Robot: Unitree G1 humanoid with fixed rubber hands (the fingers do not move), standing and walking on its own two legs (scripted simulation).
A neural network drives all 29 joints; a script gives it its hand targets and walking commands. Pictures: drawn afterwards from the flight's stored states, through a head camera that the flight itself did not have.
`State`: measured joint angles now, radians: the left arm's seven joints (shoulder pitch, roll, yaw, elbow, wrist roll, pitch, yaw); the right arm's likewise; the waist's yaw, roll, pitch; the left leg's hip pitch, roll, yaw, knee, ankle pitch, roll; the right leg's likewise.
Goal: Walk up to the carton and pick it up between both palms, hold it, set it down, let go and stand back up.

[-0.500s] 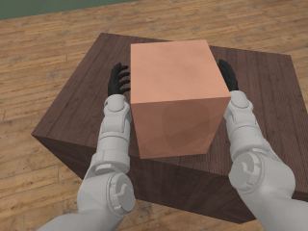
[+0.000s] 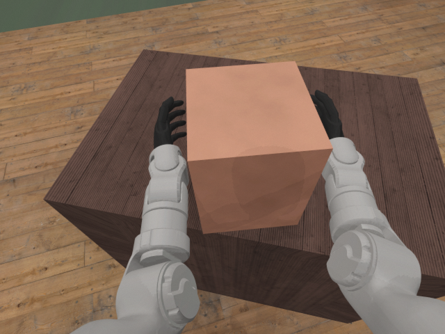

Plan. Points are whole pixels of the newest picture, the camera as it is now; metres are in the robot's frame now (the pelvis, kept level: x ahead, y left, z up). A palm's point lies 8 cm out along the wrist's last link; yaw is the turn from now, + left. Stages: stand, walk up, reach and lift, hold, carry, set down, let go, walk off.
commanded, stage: set down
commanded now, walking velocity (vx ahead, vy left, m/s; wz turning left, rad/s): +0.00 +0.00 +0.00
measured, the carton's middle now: (246, 153) +0.43 -0.02 +0.05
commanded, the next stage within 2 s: none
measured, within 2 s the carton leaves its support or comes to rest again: rests again in 0.82 s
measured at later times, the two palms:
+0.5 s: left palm (166, 143) +0.41 +0.13 +0.10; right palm (329, 134) +0.43 -0.16 +0.10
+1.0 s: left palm (176, 132) +0.44 +0.12 +0.09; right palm (331, 121) +0.48 -0.18 +0.08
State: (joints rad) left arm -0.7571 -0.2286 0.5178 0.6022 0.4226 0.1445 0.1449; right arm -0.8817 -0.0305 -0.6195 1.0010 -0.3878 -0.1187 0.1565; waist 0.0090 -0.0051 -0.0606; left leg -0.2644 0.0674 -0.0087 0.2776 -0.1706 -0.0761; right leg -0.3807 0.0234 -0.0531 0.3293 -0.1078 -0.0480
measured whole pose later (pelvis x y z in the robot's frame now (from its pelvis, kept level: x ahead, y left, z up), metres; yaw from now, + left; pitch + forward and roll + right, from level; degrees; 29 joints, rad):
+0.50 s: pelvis +0.00 +0.00 +0.00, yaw -2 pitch +9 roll +1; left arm -0.79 -0.22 0.52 0.64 0.43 0.15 0.16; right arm -0.90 -0.04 -0.61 1.02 -0.38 -0.12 0.16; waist 0.03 -0.02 -0.04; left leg -0.25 0.07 0.03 0.27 -0.17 -0.07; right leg -0.38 0.02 -0.04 0.33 -0.10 -0.05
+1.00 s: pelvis -0.01 +0.00 -0.01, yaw -4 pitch +21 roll +0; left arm -1.01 -0.04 0.18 0.99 0.02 0.07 0.29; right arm -1.13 -0.34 -0.05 1.32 0.15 -0.07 0.04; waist 0.16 0.05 -0.18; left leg -0.57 0.10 0.05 0.43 -0.21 -0.08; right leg -0.67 0.06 -0.02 0.37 -0.06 -0.06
